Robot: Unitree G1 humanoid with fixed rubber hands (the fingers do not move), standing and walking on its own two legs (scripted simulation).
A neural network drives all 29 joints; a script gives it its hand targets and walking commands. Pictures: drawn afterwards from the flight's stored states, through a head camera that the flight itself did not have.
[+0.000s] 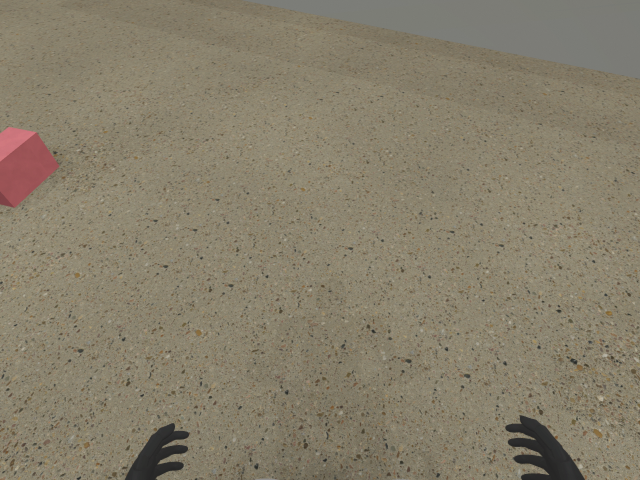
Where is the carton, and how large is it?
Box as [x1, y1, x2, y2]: [0, 127, 58, 207]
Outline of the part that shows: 8,127 0,133 0,203 14,207 47,177 58,165 36,132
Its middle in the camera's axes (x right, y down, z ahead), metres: -1.37 -0.33 +1.73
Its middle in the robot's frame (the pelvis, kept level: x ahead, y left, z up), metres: +1.42 +1.39 -0.65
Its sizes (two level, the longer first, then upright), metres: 0.289 0.151 0.195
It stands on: the floor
